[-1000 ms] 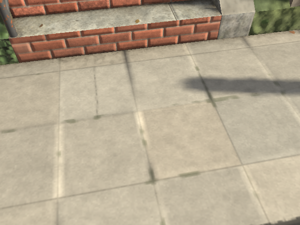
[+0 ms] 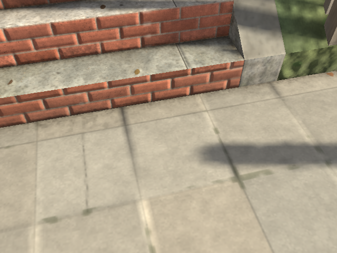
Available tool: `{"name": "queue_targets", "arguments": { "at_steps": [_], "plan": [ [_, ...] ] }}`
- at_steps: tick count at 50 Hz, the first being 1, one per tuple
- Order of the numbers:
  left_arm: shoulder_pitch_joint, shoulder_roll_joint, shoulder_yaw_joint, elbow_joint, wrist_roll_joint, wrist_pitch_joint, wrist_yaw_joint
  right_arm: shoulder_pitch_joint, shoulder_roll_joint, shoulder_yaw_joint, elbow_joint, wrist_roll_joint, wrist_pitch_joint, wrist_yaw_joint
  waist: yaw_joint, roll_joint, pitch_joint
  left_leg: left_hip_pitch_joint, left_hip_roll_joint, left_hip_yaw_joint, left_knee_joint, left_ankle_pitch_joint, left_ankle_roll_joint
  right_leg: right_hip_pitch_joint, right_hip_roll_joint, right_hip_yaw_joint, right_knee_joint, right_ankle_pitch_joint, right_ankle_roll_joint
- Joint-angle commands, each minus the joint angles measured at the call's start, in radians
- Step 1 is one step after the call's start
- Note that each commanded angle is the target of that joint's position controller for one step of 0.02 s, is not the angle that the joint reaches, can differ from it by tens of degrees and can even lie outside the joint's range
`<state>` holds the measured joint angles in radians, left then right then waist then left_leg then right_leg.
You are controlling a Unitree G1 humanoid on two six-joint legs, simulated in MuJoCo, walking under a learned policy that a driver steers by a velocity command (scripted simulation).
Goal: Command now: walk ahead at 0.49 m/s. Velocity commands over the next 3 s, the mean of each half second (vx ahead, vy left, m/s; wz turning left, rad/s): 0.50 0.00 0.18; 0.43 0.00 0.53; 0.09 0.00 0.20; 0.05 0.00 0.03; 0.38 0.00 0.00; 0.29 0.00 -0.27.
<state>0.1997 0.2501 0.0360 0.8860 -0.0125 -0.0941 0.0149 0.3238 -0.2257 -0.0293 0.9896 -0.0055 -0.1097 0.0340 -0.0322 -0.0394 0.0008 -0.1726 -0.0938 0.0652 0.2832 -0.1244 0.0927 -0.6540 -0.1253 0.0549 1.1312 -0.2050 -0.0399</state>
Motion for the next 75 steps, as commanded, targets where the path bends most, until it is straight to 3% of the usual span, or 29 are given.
{"name": "queue_targets", "arguments": {
  "at_steps": [1, 10, 12, 14, 15, 16, 17, 18, 20, 23, 27, 32, 37, 40, 42, 43, 44, 45, 46, 47, 48, 49, 54, 59, 65, 67, 69, 71, 75],
  "plan": [
    [0.033, 0.042, 0.012, -0.042, 0.012, 0.005, 0.006, -0.041, -0.135, -0.022, -0.056, 0.002, -0.017, -0.02, 0.047, 0.074, 0.054, -0.101, 0.282, -0.211, -0.202, 0.068, 0.172, -0.023, -0.042, 0.003, -0.148, 0.157, 0.027],
    [-0.255, 0.045, 0.003, -0.134, -0.01, -0.016, -0.035, 0.115, -0.167, -0.031, -0.005, 0.028, 0.017, -0.035, -0.05, 0.09, 0.084, 0.131, 0.325, -0.191, -0.107, 0.053, 0.113, 0.017, 0.033, -0.039, -0.58, 0.217, 0.017],
    [-0.219, 0.071, 0.014, -0.138, -0.01, -0.029, -0.043, 0.106, -0.18, -0.037, -0.006, 0.029, 0.029, -0.038, -0.013, 0.105, 0.07, 0.156, 0.344, -0.227, -0.046, 0.091, 0.098, 0.098, 0.055, -0.04, -0.632, 0.138, -0.003],
    [0.004, 0.139, 0.052, -0.076, -0.007, -0.039, -0.036, 0.066, -0.168, -0.031, -0.022, 0.021, 0.037, -0.039, 0.103, 0.1, -0.053, 0.102, 0.273, -0.189, 0.192, 0.311, 0.06, 0.41, 0.095, -0.067, -0.672, 0.106, -0.041],
    [0.21, 0.226, 0.077, -0.039, 0.008, -0.042, -0.026, 0.047, -0.119, -0.01, -0.057, 0.005, 0.033, -0.036, 0.181, 0.011, -0.218, -0.081, 0.196, -0.126, 0.508, 0.169, 0.018, 0.718, -0.076, 0.104, -0.651, 0.113, -0.108],
    [0.294, 0.308, 0.097, -0.011, 0.018, -0.031, -0.029, 0.175, 0.021, 0.027, -0.064, 0.018, 0.012, -0.031, 0.131, -0.278, -0.353, -0.478, 0.033, -0.064, 0.857, -0.348, -0.046, 1.063, -0.311, 0.531, -0.749, -0.03, -0.247],
    [0.288, 0.195, 0.07, -0.02, 0.022, -0.032, -0.029, 0.148, -0.092, 0.001, -0.047, 0.044, -0.004, -0.032, 0.155, -0.191, -0.346, -0.571, 0.07, -0.213, 1.013, -0.425, -0.037, 1.024, -0.305, 0.629, -0.819, -0.115, -0.236],
    [0.196, 0.141, 0.052, -0.039, 0.018, -0.036, -0.027, 0.064, -0.158, -0.021, -0.074, 0.061, -0.009, -0.034, 0.137, -0.128, -0.211, -0.62, 0.117, -0.215, 1.043, -0.335, -0.023, 0.897, -0.28, 0.466, -0.828, -0.063, -0.186],
    [0.05, 0.081, 0.032, -0.056, 0.013, -0.037, -0.033, -0.006, -0.137, -0.031, -0.087, 0.042, 0.006, -0.046, 0.079, -0.036, -0.082, -0.549, 0.193, -0.187, 0.96, -0.184, -0.034, 0.659, -0.197, 0.235, -0.897, 0.074, -0.141],
    [0.031, 0.061, 0.031, -0.029, 0.024, -0.042, -0.031, 0.028, -0.073, -0.036, -0.089, 0.044, 0.046, -0.04, 0.025, -0.057, -0.022, -0.462, 0.221, -0.174, 0.903, -0.104, -0.038, 0.531, -0.139, 0.051, -0.966, 0.198, -0.124],
    [0.063, 0.1, 0.047, -0.001, 0.031, -0.04, -0.012, -0.057, -0.064, -0.044, -0.142, 0.034, 0.066, -0.036, 0.024, -0.018, 0.026, -0.566, 0.224, -0.191, 0.797, 0.017, -0.055, 0.54, -0.148, -0.066, -0.993, 0.304, -0.138],
    [0.096, 0.134, 0.056, 0.011, 0.024, -0.025, 0.009, -0.217, -0.048, -0.038, -0.208, 0.024, 0.061, -0.009, 0.068, -0.006, 0.073, -0.566, 0.213, -0.114, 0.536, 0.18, -0.052, 0.584, -0.143, -0.184, -1.011, 0.285, -0.117],
    [0.158, 0.159, 0.068, 0.034, 0.005, 0.004, 0.012, -0.348, -0.044, -0.032, -0.285, 0.029, 0.061, 0.022, 0.101, -0.004, 0.11, -0.59, 0.196, -0.035, 0.41, 0.092, -0.016, 0.736, -0.185, -0.247, -0.943, 0.366, -0.099],
    [0.12, 0.202, 0.08, 0.019, -0.005, 0.021, 0.016, -0.3, -0.084, -0.054, -0.306, 0.031, 0.066, 0.032, 0.04, -0.053, 0.043, -0.415, 0.112, 0.053, 0.391, -0.051, 0.035, 0.76, -0.185, -0.292, -0.777, 0.787, -0.07],
    [0.07, 0.214, 0.08, -0.002, -0.012, 0.038, 0.022, -0.04, -0.176, -0.106, -0.247, 0.029, 0.064, 0.022, -0.104, -0.041, -0.09, -0.063, 0.014, 0.08, 0.274, 0.025, 0.09, 0.667, -0.121, -0.32, -0.395, 0.939, -0.016],
    [0.078, 0.185, 0.069, -0.034, 0.008, 0.027, 0.022, 0.074, -0.273, -0.138, -0.222, 0.019, 0.069, -0.005, -0.135, 0.092, -0.173, 0.232, 0.146, -0.142, 0.246, 0.248, 0.144, 0.398, -0.056, -0.311, -0.066, 0.521, 0.049],
    [0.187, 0.048, 0.027, -0.083, 0.03, -0.006, 0.006, -0.011, -0.376, -0.144, -0.272, 0.0, 0.065, -0.013, 0.009, 0.332, -0.317, 0.548, 0.445, -0.712, 0.179, 0.463, 0.374, -0.006, 0.168, -0.184, 0.34, -0.416, 0.117],
    [0.1, 0.137, 0.041, -0.091, -0.002, -0.043, -0.009, 0.035, -0.3, -0.121, -0.287, -0.004, 0.064, -0.006, -0.075, 0.169, -0.441, 0.539, 0.466, -0.774, 0.097, 0.498, 0.376, -0.042, 0.144, 0.039, 0.392, -0.425, 0.094],
    [0.017, 0.146, 0.044, -0.124, -0.031, -0.047, -0.008, -0.014, -0.242, -0.105, -0.29, -0.004, 0.056, -0.004, -0.058, 0.123, -0.318, 0.439, 0.426, -0.599, 0.112, 0.553, 0.324, -0.082, 0.1, 0.036, 0.353, -0.351, 0.07],
    [0.009, 0.133, 0.043, -0.116, -0.016, -0.041, 0.004, -0.082, -0.202, -0.096, -0.294, 0.018, 0.05, -0.003, -0.012, 0.03, -0.186, 0.269, 0.362, -0.467, 0.105, 0.546, 0.263, -0.073, 0.056, 0.023, 0.248, -0.274, 0.068],
    [0.009, 0.149, 0.054, -0.109, 0.009, -0.026, 0.017, -0.136, -0.161, -0.084, -0.307, 0.029, 0.051, -0.008, 0.019, 0.026, -0.141, 0.148, 0.324, -0.399, 0.084, 0.517, 0.227, -0.027, 0.025, 0.019, 0.175, -0.234, 0.07],
    [0.032, 0.158, 0.06, -0.107, 0.015, -0.007, 0.02, -0.166, -0.152, -0.079, -0.319, 0.017, 0.053, -0.011, 0.049, 0.037, -0.12, 0.044, 0.308, -0.364, 0.06, 0.542, 0.216, 0.048, 0.011, 0.02, 0.141, -0.208, 0.071],
    [0.036, 0.103, 0.049, -0.125, 0.026, 0.039, 0.031, -0.139, -0.182, -0.08, -0.298, 0.002, 0.047, -0.03, 0.068, 0.086, -0.135, -0.043, 0.263, -0.248, 0.045, 0.725, 0.196, 0.089, 0.039, -0.008, -0.061, -0.069, 0.102],
    [-0.075, 0.095, 0.04, -0.155, 0.016, 0.051, 0.022, -0.138, -0.172, -0.066, -0.283, 0.003, 0.075, -0.052, 0.026, 0.126, -0.135, 0.001, 0.247, -0.234, 0.048, 0.55, 0.134, 0.107, 0.039, 0.002, -0.305, 0.088, 0.108],
    [-0.113, 0.105, 0.041, -0.159, 0.017, 0.047, 0.007, -0.136, -0.148, -0.044, -0.25, -0.006, 0.083, -0.046, 0.011, 0.147, -0.091, 0.019, 0.271, -0.295, 0.112, 0.441, 0.127, 0.227, 0.076, -0.013, -0.523, 0.009, 0.08],
    [-0.071, 0.1, 0.038, -0.146, 0.027, 0.033, 0.002, -0.136, -0.128, -0.032, -0.241, 0.007, 0.082, -0.047, 0.05, 0.119, -0.091, -0.008, 0.229, -0.295, 0.17, 0.35, 0.071, 0.378, 0.076, -0.011, -0.738, 0.226, 0.04],
    [-0.062, 0.195, 0.054, -0.145, 0.042, 0.035, 0.01, -0.01, -0.111, -0.029, -0.229, -0.023, 0.064, -0.044, -0.037, -0.057, -0.157, -0.143, 0.096, -0.219, 0.242, 0.008, -0.018, 0.617, -0.085, 0.122, -0.646, 0.711, -0.064],
    [-0.082, 0.091, 0.032, -0.137, 0.025, 0.053, 0.007, -0.058, -0.108, -0.022, -0.224, -0.017, 0.073, -0.044, -0.006, -0.117, -0.167, -0.124, 0.084, -0.176, 0.233, -0.151, -0.07, 0.571, -0.098, 0.157, -0.668, 0.504, -0.125],
    [-0.098, 0.111, 0.037, -0.133, 0.024, 0.051, -0.004, -0.125, -0.124, -0.029, -0.224, -0.008, 0.117, -0.048, 0.027, -0.02, -0.08, -0.092, 0.095, -0.202, 0.182, -0.002, -0.034, 0.48, 0.023, 0.044, -0.647, 0.265, -0.02]
  ]
}}
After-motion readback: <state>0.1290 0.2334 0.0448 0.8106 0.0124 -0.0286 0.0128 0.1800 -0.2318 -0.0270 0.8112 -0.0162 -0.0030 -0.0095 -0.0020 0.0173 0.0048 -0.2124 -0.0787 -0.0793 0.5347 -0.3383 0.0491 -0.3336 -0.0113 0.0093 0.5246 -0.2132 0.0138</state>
